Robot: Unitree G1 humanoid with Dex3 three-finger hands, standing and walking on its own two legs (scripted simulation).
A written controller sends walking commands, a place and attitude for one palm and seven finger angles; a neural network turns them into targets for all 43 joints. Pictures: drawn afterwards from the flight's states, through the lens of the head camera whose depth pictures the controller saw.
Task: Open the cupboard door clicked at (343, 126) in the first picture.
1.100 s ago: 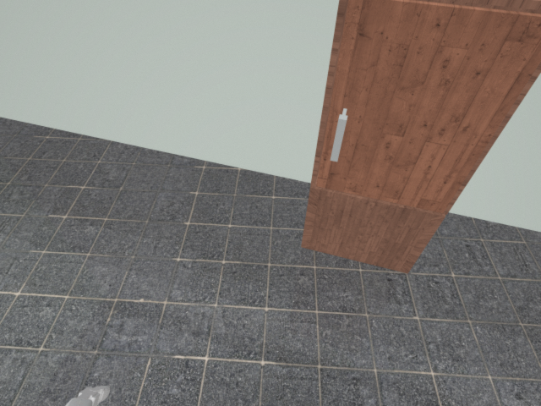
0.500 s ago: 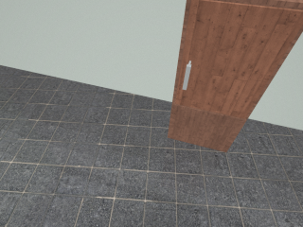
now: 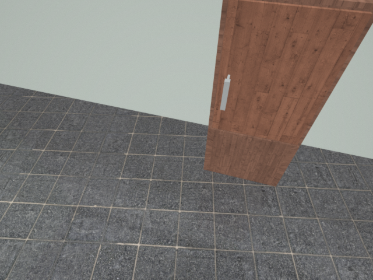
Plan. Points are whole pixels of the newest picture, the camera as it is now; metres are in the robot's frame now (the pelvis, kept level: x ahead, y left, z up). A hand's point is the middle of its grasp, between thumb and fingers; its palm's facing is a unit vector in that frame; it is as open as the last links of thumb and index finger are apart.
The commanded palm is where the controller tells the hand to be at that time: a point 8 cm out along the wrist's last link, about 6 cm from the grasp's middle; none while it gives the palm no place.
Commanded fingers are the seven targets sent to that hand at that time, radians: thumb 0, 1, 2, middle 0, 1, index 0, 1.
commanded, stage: look at it before walking up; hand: left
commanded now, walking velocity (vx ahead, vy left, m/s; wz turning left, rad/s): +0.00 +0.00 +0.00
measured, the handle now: (225, 92) +0.86 -0.12 -0.11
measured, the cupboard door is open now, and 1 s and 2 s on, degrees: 0 0 0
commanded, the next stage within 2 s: turn to face it in 0.34 s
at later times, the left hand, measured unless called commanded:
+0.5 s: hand out of the picture +0.09 +0.25 -0.16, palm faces -0.03 -0.94 -0.33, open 7.4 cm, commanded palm none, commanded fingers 0.00 0.90 0.90 -0.20 -0.30 -0.20 -0.30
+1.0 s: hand out of the picture +0.07 +0.19 -0.18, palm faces -0.14 -0.97 -0.22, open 7.4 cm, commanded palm none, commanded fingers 0.00 0.90 0.90 -0.20 -0.30 -0.20 -0.30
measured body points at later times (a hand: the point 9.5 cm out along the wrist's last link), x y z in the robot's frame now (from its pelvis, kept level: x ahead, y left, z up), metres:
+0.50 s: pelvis +0.01 +0.00 +0.00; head +0.02 +0.00 +0.45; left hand +0.09 +0.30 -0.13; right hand +0.10 -0.29 -0.13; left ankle +0.01 +0.12 -0.75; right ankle +0.01 -0.12 -0.75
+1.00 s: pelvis +0.00 +0.01 -0.02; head +0.03 +0.00 +0.43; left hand +0.08 +0.24 -0.16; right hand +0.01 -0.25 -0.17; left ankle +0.01 +0.12 -0.74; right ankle +0.01 -0.12 -0.75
